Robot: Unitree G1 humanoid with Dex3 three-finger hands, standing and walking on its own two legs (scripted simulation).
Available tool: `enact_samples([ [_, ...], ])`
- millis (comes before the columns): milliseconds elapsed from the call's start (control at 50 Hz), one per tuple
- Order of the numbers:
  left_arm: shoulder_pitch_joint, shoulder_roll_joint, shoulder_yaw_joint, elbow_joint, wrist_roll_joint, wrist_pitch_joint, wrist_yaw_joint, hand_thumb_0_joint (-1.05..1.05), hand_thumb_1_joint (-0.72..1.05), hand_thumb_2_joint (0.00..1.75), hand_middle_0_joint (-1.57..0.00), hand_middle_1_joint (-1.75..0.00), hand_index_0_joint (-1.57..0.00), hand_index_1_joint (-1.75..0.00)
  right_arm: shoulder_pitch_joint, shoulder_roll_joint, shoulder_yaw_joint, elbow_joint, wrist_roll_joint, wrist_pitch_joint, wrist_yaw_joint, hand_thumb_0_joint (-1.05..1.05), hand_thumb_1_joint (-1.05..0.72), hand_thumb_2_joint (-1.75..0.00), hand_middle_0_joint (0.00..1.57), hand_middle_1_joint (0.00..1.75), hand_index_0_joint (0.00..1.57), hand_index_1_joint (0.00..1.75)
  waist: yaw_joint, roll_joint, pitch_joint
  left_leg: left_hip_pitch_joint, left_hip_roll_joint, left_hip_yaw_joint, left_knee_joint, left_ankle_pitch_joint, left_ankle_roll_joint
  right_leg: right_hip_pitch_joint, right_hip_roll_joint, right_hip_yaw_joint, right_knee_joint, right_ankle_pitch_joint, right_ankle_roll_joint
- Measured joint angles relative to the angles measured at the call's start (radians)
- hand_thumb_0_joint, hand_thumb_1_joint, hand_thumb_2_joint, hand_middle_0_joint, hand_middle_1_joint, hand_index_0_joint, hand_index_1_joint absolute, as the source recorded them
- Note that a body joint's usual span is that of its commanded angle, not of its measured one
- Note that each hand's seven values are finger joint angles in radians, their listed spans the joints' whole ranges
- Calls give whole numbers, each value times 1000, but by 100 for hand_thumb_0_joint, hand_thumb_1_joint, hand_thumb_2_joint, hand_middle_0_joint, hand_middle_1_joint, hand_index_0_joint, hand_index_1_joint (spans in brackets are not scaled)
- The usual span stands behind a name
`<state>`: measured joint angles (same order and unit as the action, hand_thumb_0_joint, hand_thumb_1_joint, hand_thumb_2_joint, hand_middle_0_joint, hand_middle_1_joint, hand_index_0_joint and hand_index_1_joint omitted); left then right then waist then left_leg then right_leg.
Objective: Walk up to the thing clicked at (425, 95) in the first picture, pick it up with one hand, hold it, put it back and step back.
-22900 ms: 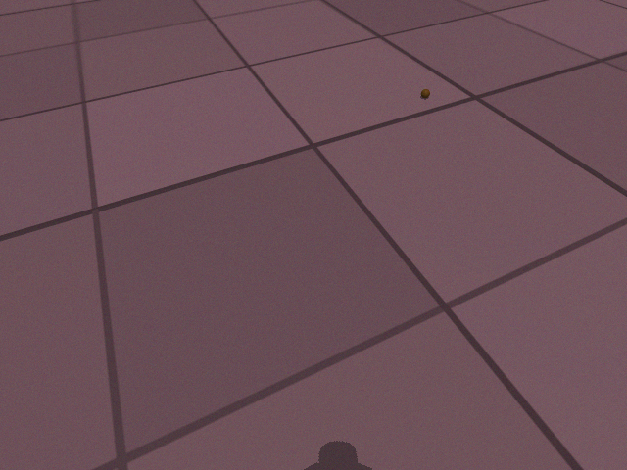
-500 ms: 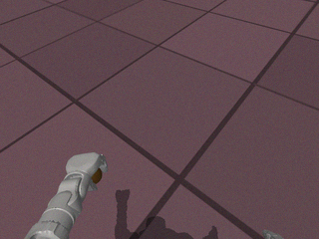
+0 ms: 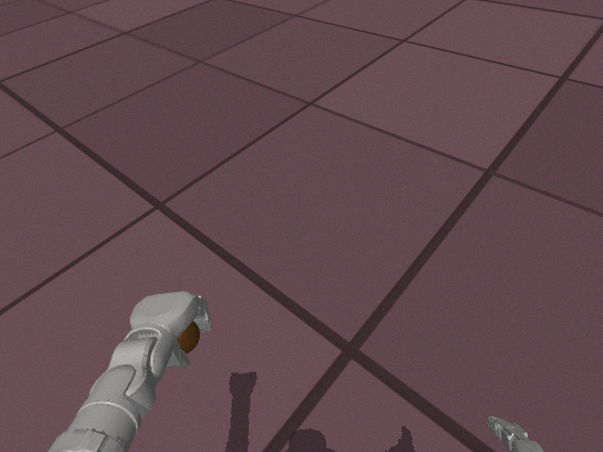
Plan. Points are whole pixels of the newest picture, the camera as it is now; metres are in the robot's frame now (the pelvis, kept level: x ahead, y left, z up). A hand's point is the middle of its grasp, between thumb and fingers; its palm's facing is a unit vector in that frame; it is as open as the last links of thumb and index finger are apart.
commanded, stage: hold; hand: left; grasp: from above
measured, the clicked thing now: (181, 336) +0.32 +0.23 -0.06
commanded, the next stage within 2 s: crouch in 1.26 s
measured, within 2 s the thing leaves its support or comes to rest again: neither
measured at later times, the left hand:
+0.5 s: hand (175, 347) +0.28 +0.22 -0.02, palm faces -0.43 -0.07 -0.90, open 7.3 cm
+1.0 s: hand (177, 341) +0.29 +0.21 -0.02, palm faces -0.44 -0.07 -0.89, open 7.3 cm
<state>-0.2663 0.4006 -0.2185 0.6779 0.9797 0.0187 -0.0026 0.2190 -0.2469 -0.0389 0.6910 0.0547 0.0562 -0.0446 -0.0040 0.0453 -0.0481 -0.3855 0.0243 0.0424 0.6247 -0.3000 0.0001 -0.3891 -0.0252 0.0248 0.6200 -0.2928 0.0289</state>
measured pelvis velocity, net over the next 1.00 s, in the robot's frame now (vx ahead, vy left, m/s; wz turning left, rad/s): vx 0.00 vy -0.01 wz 0.00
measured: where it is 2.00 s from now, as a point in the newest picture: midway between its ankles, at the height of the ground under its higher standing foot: outside the picture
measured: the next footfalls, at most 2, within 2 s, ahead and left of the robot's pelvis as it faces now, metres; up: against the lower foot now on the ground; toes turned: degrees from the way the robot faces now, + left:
none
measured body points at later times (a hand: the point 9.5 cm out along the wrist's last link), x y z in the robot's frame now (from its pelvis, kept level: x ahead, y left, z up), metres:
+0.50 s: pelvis -0.01 -0.01 +0.01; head +0.00 -0.03 +0.46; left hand +0.30 +0.22 +0.03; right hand +0.15 -0.26 -0.11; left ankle +0.01 +0.12 -0.73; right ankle +0.02 -0.14 -0.73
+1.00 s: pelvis +0.00 -0.01 +0.01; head +0.01 -0.03 +0.46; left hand +0.31 +0.21 +0.03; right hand +0.16 -0.26 -0.10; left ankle +0.01 +0.12 -0.73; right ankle +0.02 -0.14 -0.73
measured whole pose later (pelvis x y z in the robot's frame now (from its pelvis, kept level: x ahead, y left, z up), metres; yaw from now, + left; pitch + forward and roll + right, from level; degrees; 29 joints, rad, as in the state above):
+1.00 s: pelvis +0.00 -0.01 +0.01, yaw +0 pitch +1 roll +0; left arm -0.22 0.41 -0.22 0.55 0.96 0.02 -0.08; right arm 0.16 -0.25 -0.02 0.67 0.07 0.07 -0.06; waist 0.02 0.05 -0.01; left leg -0.25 0.02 0.04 0.48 -0.24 -0.01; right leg -0.27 -0.02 0.02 0.50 -0.24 0.02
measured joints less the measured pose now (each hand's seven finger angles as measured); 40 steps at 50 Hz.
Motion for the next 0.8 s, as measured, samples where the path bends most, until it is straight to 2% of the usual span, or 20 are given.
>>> enact_samples([
  [800, 50, 10, -2, -130, -19, 2, -65, 0, 35, 25, -76, -68, -88, -55, -48, -4, 13, -11, 13, 10, -17, 1, -91, -91, 20, 30, 20, 30, 23, 12, 32, 121, 1, 0, -127, 59, -9, 109, 3, -2, -103, 46, -9],
])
